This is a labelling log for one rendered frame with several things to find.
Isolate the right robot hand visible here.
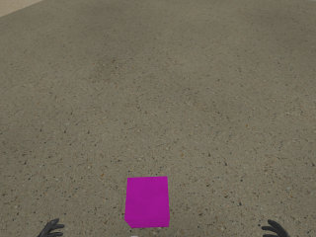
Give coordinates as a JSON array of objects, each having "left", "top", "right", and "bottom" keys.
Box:
[{"left": 261, "top": 219, "right": 290, "bottom": 237}]

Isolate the left robot hand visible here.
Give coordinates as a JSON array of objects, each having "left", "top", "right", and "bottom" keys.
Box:
[{"left": 38, "top": 218, "right": 65, "bottom": 237}]

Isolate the carton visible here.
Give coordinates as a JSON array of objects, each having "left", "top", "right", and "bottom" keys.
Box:
[{"left": 124, "top": 176, "right": 170, "bottom": 228}]

